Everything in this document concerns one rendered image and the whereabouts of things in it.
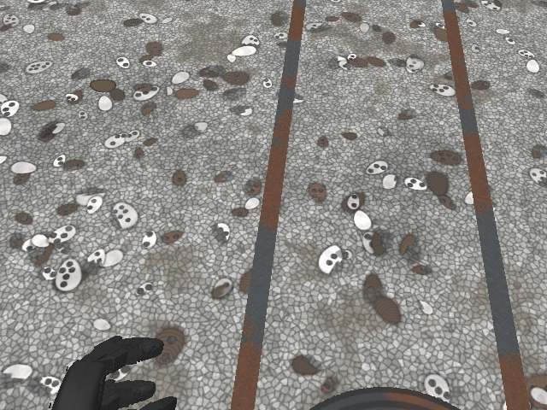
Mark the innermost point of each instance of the left robot hand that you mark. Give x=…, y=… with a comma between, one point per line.
x=84, y=386

